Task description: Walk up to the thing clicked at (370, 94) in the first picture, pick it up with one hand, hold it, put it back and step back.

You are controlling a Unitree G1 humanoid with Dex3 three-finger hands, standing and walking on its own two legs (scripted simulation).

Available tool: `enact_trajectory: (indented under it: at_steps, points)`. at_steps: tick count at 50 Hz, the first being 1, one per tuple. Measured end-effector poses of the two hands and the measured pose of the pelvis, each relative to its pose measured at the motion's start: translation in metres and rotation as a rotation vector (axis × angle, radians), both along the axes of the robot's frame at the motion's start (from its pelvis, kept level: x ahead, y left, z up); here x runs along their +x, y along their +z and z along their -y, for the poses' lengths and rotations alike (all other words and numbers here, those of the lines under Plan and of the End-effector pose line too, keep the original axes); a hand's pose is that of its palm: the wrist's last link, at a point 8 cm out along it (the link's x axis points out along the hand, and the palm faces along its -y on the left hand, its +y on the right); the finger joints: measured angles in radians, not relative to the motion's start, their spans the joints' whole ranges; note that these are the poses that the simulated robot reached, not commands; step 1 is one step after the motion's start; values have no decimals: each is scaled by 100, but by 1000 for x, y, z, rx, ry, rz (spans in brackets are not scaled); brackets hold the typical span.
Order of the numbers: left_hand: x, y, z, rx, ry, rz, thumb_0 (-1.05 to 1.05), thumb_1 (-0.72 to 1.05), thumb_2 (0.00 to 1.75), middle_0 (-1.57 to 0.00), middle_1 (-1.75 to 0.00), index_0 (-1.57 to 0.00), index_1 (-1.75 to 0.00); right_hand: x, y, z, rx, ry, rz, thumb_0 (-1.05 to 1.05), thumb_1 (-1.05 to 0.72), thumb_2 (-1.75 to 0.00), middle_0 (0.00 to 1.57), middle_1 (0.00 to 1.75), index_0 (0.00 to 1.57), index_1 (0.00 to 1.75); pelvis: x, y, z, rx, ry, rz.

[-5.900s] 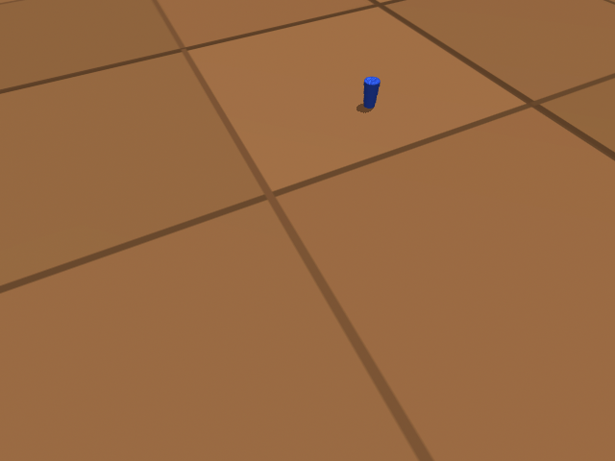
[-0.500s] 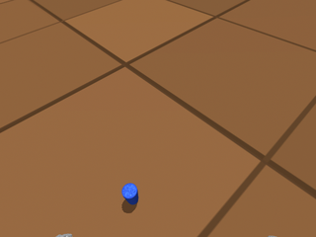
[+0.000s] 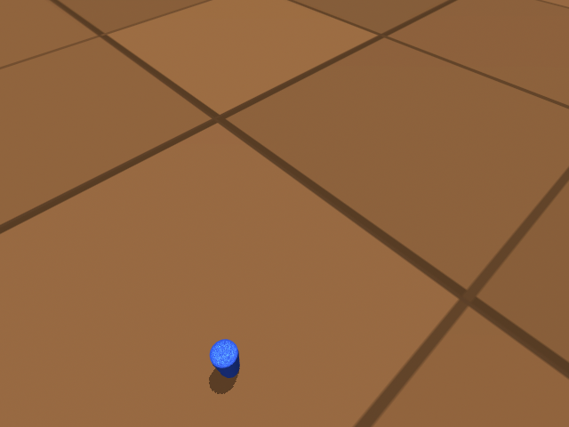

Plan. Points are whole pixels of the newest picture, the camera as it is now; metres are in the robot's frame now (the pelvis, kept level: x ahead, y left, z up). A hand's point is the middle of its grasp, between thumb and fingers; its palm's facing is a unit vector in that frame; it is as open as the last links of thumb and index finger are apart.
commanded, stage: walk up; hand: left
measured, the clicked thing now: (227, 361) +0.42 +0.22 -0.70
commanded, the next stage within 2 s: stand in 1.00 s
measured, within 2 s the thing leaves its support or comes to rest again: neither
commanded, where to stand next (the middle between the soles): +0.08 +0.00 m, yaw +2 degrees
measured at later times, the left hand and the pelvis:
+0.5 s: hand out of the picture +0.09 +0.25 -0.16, palm faces -0.01 -0.95 -0.33, open 7.4 cm; pelvis +0.01 +0.00 +0.00, yaw +0 degrees
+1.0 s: hand out of the picture +0.11 +0.25 -0.15, palm faces -0.02 -0.94 -0.33, open 7.4 cm; pelvis +0.02 +0.00 +0.00, yaw +0 degrees
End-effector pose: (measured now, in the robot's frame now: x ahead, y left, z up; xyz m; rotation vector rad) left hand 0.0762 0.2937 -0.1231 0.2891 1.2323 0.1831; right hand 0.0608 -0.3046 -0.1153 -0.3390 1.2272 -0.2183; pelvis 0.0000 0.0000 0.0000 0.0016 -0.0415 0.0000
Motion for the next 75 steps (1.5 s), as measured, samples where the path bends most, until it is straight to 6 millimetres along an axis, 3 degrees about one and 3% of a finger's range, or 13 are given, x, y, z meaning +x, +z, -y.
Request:
enact_trajectory:
  at_steps: [8,15,38,55,75]
  points:
    - [6,5,-4,15,9,7,0,90,89,-20,-30,-20,-30,26,-1,-11,27,12,45,1,-91,-89,20,30,21,30,6,1,-1,0,0,1]
    - [9,6,-3,17,12,8,0,90,89,-20,-30,-20,-30,36,-1,-12,33,15,52,1,-91,-89,20,30,21,30,10,2,-1,1,1,-1]
    - [18,3,3,12,-2,-2,0,90,89,-20,-30,-20,-30,25,0,-4,18,-23,10,1,-91,-89,20,30,21,30,18,3,1,1,-4,-2]
    - [26,8,4,26,-10,20,0,90,89,-20,-30,-20,-30,27,-4,-4,32,-16,1,1,-91,-89,20,30,21,30,20,3,5,1,-1,-1]
    - [12,11,2,45,-5,16,0,90,89,-20,-30,-20,-30,27,-5,-4,44,8,0,1,-91,-89,20,30,21,30,16,3,7,2,10,2]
